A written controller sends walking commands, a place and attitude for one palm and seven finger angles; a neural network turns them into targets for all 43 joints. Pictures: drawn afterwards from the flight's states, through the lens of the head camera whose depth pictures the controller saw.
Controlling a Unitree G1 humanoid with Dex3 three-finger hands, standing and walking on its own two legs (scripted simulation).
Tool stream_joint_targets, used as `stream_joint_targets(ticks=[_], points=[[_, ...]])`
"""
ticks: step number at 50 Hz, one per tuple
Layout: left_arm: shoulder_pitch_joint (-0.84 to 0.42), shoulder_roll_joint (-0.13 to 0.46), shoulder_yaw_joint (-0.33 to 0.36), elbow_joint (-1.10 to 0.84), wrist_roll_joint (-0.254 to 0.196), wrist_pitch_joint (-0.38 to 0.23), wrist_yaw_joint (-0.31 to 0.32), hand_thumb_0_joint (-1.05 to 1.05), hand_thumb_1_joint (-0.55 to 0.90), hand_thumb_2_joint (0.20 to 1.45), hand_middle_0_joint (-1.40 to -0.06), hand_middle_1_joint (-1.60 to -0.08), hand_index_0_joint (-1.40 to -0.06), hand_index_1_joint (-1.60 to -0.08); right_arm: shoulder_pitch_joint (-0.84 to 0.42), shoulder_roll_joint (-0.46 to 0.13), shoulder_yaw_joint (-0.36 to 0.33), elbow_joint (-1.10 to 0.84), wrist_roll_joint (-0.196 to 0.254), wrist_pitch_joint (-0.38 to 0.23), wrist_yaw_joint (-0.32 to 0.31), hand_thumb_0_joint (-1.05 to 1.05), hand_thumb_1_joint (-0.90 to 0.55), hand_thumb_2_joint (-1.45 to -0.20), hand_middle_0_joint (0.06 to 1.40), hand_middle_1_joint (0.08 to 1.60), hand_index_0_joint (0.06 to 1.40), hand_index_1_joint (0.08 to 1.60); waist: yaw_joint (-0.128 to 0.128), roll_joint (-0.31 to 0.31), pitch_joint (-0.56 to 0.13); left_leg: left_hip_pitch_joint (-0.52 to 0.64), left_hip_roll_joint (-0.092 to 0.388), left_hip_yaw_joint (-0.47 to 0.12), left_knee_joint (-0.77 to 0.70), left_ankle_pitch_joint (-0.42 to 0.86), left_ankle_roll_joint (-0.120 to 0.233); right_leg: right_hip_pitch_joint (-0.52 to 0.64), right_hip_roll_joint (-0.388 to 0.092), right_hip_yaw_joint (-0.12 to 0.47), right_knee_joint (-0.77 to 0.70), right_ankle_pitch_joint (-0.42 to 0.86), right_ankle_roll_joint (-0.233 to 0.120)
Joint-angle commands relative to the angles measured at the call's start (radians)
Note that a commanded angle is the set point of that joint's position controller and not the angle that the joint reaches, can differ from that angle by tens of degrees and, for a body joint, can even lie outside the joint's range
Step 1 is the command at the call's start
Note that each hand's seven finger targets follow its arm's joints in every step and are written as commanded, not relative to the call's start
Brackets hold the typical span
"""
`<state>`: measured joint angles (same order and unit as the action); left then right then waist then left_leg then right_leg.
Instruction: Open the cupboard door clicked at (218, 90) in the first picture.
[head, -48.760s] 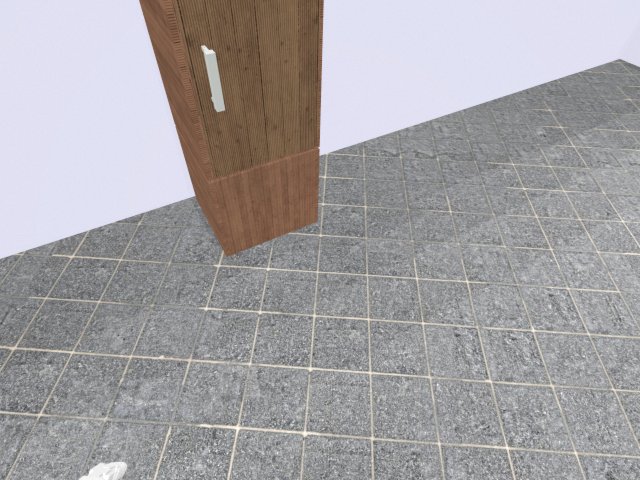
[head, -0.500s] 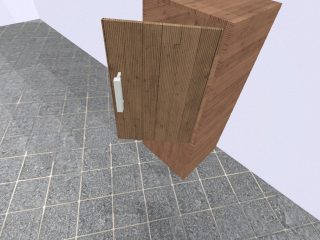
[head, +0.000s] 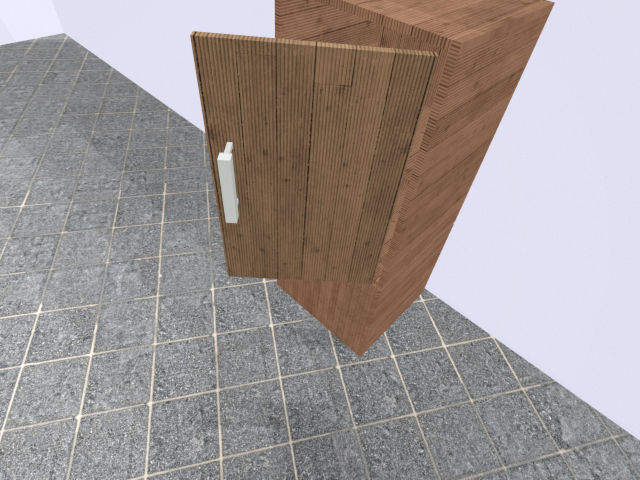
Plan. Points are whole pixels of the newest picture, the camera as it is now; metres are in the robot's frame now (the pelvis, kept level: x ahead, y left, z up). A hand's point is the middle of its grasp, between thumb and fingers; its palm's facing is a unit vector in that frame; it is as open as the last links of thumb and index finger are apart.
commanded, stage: look again from close up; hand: left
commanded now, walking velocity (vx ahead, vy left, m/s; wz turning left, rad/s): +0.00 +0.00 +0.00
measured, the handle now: (230, 183) +0.63 +0.21 -0.01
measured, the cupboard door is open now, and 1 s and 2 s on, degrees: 43 43 43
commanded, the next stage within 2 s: raise the hand with hooked fingers in 0.18 s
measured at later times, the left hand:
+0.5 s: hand (182, 409) +0.20 +0.18 -0.01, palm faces +0.27 -0.96 -0.12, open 7.5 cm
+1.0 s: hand (193, 396) +0.23 +0.18 -0.04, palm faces -0.03 -0.99 -0.11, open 10.4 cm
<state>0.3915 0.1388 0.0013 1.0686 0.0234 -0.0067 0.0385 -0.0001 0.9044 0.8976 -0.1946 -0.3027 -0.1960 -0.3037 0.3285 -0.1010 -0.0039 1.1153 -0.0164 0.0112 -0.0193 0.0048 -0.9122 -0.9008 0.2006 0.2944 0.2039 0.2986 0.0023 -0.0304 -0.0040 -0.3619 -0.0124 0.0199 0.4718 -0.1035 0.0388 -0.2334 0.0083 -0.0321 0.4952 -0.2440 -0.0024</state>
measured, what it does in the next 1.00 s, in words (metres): lowers itself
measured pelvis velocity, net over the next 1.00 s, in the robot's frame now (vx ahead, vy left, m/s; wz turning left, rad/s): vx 0.03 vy -0.04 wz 0.02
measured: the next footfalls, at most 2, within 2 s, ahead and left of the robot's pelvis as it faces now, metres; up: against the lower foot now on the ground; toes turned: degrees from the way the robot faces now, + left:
none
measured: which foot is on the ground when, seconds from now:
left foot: down 0.00-1.00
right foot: down 0.00-1.00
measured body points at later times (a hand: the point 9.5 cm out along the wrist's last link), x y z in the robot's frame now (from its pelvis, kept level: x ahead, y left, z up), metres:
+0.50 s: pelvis +0.01 -0.01 -0.02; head -0.01 -0.02 +0.43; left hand +0.18 +0.23 +0.00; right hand +0.14 -0.26 -0.12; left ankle +0.10 +0.09 -0.73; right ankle +0.02 -0.12 -0.73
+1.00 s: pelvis +0.03 -0.04 -0.11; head +0.10 -0.04 +0.34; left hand +0.22 +0.23 -0.03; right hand +0.25 -0.24 -0.19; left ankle +0.10 +0.09 -0.73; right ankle +0.02 -0.12 -0.73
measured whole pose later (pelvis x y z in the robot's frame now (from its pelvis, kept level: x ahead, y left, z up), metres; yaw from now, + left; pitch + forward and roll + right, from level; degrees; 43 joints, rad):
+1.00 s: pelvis +0.03 -0.04 -0.11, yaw +1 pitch +16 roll -4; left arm 0.37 0.29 0.25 0.00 -0.35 -0.47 -0.44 0.01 0.26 0.62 -0.24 -0.71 -0.24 -0.72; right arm 0.13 -0.19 0.02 0.60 0.03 -0.20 -0.07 0.01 -0.91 -0.90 0.20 0.30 0.21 0.30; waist 0.06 0.06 -0.15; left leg -1.07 0.02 -0.09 1.25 -0.46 -0.02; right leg -0.88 0.07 -0.12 1.23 -0.63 -0.07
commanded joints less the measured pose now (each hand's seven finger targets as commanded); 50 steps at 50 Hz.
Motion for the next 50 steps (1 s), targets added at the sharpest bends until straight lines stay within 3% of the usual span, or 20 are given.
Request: stream_joint_targets(ticks=[1,13,14,15,16,17,18,19,23,26,27,28,29,32,34,38,41,44,46,50], points=[[0.116,0.063,0.014,-0.014,0.000,-0.006,0.001,0.000,0.900,0.900,-0.200,-0.300,-0.200,-0.300,0.030,-0.128,-0.029,-0.047,0.000,-0.016,-0.004,0.000,-0.900,-0.900,0.200,0.300,0.200,0.300,0.011,0.086,0.114,-0.030,0.106,-0.186,-0.205,-0.420,-0.003,-0.085,-0.065,0.094,-0.132,-0.237,-0.036],[0.118,0.056,0.010,-0.009,0.000,-0.017,0.002,0.000,0.900,0.900,-0.200,-0.300,-0.200,-0.300,0.019,-0.127,-0.028,-0.048,0.006,-0.019,-0.003,0.000,-0.900,-0.900,0.200,0.300,0.200,0.300,0.000,0.019,0.091,0.066,0.102,-0.166,-0.185,-0.306,-0.004,-0.106,-0.084,0.108,-0.162,-0.180,-0.037],[0.142,0.095,0.008,0.015,0.022,-0.018,0.031,0.000,0.900,0.900,-0.200,-0.300,-0.200,-0.300,-0.097,-0.174,-0.032,-0.122,0.002,-0.010,0.007,0.000,-0.900,-0.900,0.200,0.300,0.200,0.300,0.033,0.044,0.164,0.024,0.042,-0.012,0.014,-0.259,-0.060,-0.122,-0.092,0.093,-0.186,-0.190,-0.051],[-0.587,0.276,0.011,-1.615,-0.188,-0.228,0.035,0.000,0.877,0.890,-0.202,-0.315,-0.202,-0.315,-0.062,-0.347,-0.038,-0.533,0.048,-0.164,-0.044,0.000,-0.900,-0.900,0.200,0.300,0.200,0.300,-0.166,0.252,-0.349,0.370,0.001,0.009,-0.022,-0.164,-0.013,-0.094,-0.014,-0.031,0.010,-0.101,-0.037],[-0.262,0.237,0.068,-1.375,-0.142,-0.180,0.111,0.000,0.853,0.880,-0.203,-0.330,-0.203,-0.330,-0.118,-0.261,0.010,-0.421,0.064,-0.273,-0.071,0.000,-0.900,-0.900,0.200,0.300,0.200,0.300,-0.060,0.327,-0.349,0.321,0.064,-0.078,-0.101,-0.357,-0.023,-0.114,0.018,-0.067,0.084,-0.190,-0.045],[-0.205,0.214,0.041,-1.339,-0.128,-0.134,0.170,0.000,0.830,0.870,-0.205,-0.345,-0.205,-0.345,-0.125,-0.244,-0.003,-0.388,0.073,-0.315,-0.078,0.000,-0.900,-0.900,0.200,0.300,0.200,0.300,-0.059,0.318,-0.251,0.182,0.065,-0.125,-0.128,-0.469,-0.038,-0.175,0.035,-0.067,0.107,-0.209,-0.044],[0.139,-0.043,-0.096,-0.975,-0.147,-0.019,0.163,0.000,0.807,0.860,-0.207,-0.360,-0.207,-0.360,-0.114,-0.230,-0.002,-0.371,0.097,-0.304,-0.061,0.000,-0.900,-0.900,0.200,0.300,0.200,0.300,-0.061,0.150,-0.089,0.078,0.069,-0.142,-0.134,-0.519,-0.027,-0.238,0.032,-0.092,0.118,-0.213,-0.049],[0.060,-0.046,-0.110,-1.235,-0.203,-0.050,0.140,0.000,0.783,0.850,-0.208,-0.375,-0.208,-0.375,-0.099,-0.254,-0.018,-0.459,0.089,-0.299,-0.056,0.000,-0.900,-0.900,0.200,0.300,0.200,0.300,-0.056,0.141,0.015,-0.001,0.064,-0.167,-0.100,-0.538,-0.031,-0.242,0.023,-0.093,0.121,-0.224,-0.039],[0.031,0.025,-0.035,-1.105,-0.194,-0.239,0.069,0.000,0.690,0.810,-0.215,-0.435,-0.215,-0.435,-0.164,-0.280,-0.031,-0.530,0.055,-0.336,-0.057,0.000,-0.900,-0.900,0.200,0.300,0.200,0.300,-0.067,-0.145,0.058,-0.153,-0.002,-0.097,0.172,-0.449,-0.038,-0.434,0.001,-0.044,0.102,-0.432,-0.014],[0.270,0.033,0.087,-0.903,-0.245,-0.439,-0.110,0.000,0.620,0.780,-0.220,-0.480,-0.220,-0.480,-0.214,-0.264,-0.074,-0.593,0.025,-0.320,-0.018,0.000,-0.900,-0.900,0.200,0.300,0.200,0.300,0.042,-0.293,-0.003,-0.363,-0.002,-0.049,0.351,-0.363,-0.052,-0.544,0.002,-0.027,0.237,-0.481,-0.018],[0.355,0.098,0.171,-0.861,-0.261,-0.488,-0.185,0.000,0.597,0.770,-0.222,-0.495,-0.222,-0.495,-0.222,-0.266,-0.088,-0.618,0.032,-0.301,0.002,0.000,-0.900,-0.900,0.200,0.300,0.200,0.300,0.075,-0.220,-0.019,-0.380,-0.008,-0.036,0.386,-0.314,-0.058,-0.502,-0.002,0.004,0.259,-0.413,-0.033],[0.320,0.112,0.169,-0.904,-0.286,-0.531,-0.265,0.000,0.573,0.760,-0.223,-0.510,-0.223,-0.510,-0.252,-0.277,-0.087,-0.671,0.026,-0.288,0.015,0.000,-0.900,-0.900,0.200,0.300,0.200,0.300,0.060,-0.184,-0.054,-0.397,-0.024,-0.029,0.429,-0.281,-0.057,-0.456,-0.016,0.026,0.290,-0.310,-0.033],[0.332,0.188,0.260,-0.887,-0.288,-0.526,-0.302,0.000,0.550,0.750,-0.225,-0.525,-0.225,-0.525,-0.281,-0.272,-0.098,-0.709,0.038,-0.273,0.011,0.000,-0.900,-0.900,0.200,0.300,0.200,0.300,0.081,-0.145,-0.107,-0.423,-0.032,-0.007,0.455,-0.283,-0.051,-0.436,-0.018,0.049,0.314,-0.292,-0.032],[0.273,0.219,0.287,-1.030,-0.303,-0.439,-0.332,0.000,0.480,0.720,-0.230,-0.570,-0.230,-0.570,-0.321,-0.257,-0.089,-0.800,0.059,-0.222,-0.006,0.000,-0.900,-0.900,0.200,0.300,0.200,0.300,0.105,0.048,-0.143,-0.440,-0.038,0.002,0.468,-0.336,-0.035,-0.465,-0.015,0.103,0.317,-0.382,-0.031],[0.185,0.241,0.310,-1.234,-0.329,-0.435,-0.307,0.000,0.433,0.700,-0.233,-0.600,-0.233,-0.600,-0.294,-0.241,-0.085,-0.826,0.053,-0.211,-0.015,0.000,-0.900,-0.900,0.200,0.300,0.200,0.300,0.082,0.135,-0.208,-0.404,-0.022,-0.008,0.497,-0.311,-0.022,-0.491,-0.007,0.111,0.343,-0.338,-0.028],[-0.027,0.291,0.316,-1.586,-0.317,-0.623,-0.237,0.000,0.340,0.660,-0.240,-0.660,-0.240,-0.660,-0.185,-0.219,-0.085,-0.747,0.021,-0.225,-0.033,0.000,-0.900,-0.900,0.200,0.300,0.200,0.300,0.013,0.275,-0.372,-0.306,0.020,-0.059,0.592,-0.131,-0.003,-0.587,0.031,0.075,0.461,-0.073,-0.032],[-0.045,0.226,0.220,-1.527,-0.324,-0.679,-0.278,0.000,0.270,0.630,-0.245,-0.705,-0.245,-0.705,-0.161,-0.235,-0.070,-0.687,0.021,-0.262,-0.041,0.000,-0.900,-0.900,0.200,0.300,0.200,0.300,-0.057,0.260,-0.326,-0.296,0.029,-0.081,0.633,-0.121,0.003,-0.671,0.037,0.051,0.469,-0.063,-0.025],[-0.058,0.220,0.197,-1.327,-0.345,-0.660,-0.404,0.000,0.200,0.600,-0.250,-0.750,-0.250,-0.750,-0.157,-0.257,-0.061,-0.637,0.032,-0.290,-0.053,0.000,-0.900,-0.900,0.200,0.300,0.200,0.300,-0.101,0.093,-0.257,-0.450,0.038,-0.094,0.706,-0.194,0.006,-0.698,0.030,0.082,0.460,-0.081,0.000],[-0.005,0.253,0.253,-1.159,-0.361,-0.552,-0.478,0.000,0.153,0.580,-0.253,-0.780,-0.253,-0.780,-0.163,-0.268,-0.064,-0.647,0.051,-0.286,-0.065,0.000,-0.900,-0.900,0.200,0.300,0.200,0.300,-0.072,-0.024,-0.281,-0.532,0.033,-0.084,0.701,-0.232,0.008,-0.628,0.013,0.130,0.414,-0.125,0.020],[0.066,0.358,0.446,-1.145,-0.449,-0.302,-0.533,0.000,0.060,0.540,-0.260,-0.840,-0.260,-0.840,-0.203,-0.267,-0.066,-0.727,0.076,-0.249,-0.075,0.000,-0.900,-0.900,0.200,0.300,0.200,0.300,0.046,-0.032,-0.471,-0.475,0.007,-0.064,0.635,-0.124,0.006,-0.353,-0.033,0.168,0.384,0.051,0.058]])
